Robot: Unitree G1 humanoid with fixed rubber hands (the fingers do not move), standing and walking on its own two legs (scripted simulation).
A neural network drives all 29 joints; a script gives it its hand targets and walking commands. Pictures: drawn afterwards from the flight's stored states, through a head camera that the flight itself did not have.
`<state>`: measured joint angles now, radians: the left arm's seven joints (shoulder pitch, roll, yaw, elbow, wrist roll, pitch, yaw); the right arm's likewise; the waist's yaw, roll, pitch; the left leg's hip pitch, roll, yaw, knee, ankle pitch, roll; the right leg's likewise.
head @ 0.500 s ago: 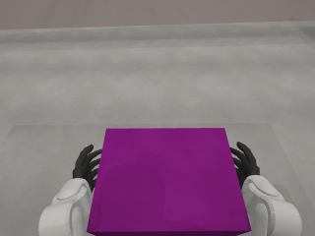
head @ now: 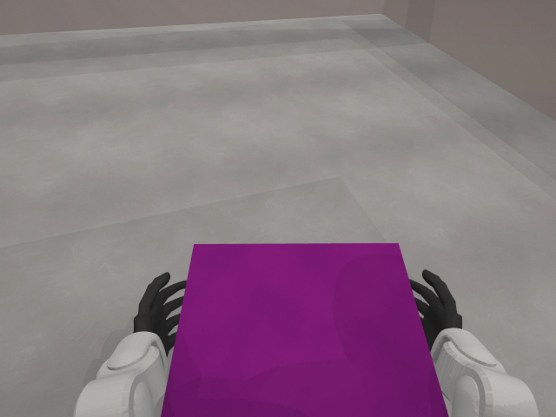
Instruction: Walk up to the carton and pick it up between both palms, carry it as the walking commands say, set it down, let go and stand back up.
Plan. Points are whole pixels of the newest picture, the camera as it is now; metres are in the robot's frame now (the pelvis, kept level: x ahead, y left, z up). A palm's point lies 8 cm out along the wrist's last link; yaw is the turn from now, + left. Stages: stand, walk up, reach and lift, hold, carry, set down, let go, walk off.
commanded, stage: carry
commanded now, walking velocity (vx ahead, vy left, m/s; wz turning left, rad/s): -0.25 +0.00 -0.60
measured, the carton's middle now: (295, 355) +0.21 +0.00 +0.01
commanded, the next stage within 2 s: none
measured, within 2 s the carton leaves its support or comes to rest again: neither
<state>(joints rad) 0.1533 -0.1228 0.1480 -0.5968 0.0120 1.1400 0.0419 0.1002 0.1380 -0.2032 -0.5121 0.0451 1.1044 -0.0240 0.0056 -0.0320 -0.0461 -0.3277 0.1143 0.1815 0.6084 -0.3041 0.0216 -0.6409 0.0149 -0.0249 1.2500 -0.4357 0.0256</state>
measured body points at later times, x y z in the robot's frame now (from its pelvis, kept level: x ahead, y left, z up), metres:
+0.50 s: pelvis -0.21 -0.08 +0.00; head -0.19 -0.10 +0.45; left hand +0.08 -0.01 +0.08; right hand -0.04 -0.34 +0.06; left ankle -0.20 +0.08 -0.66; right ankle -0.13 -0.17 -0.73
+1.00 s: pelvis -0.42 -0.08 -0.01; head -0.46 -0.07 +0.44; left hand -0.13 -0.04 +0.08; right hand -0.31 -0.35 +0.06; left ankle -0.28 +0.04 -0.73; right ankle -0.51 -0.17 -0.74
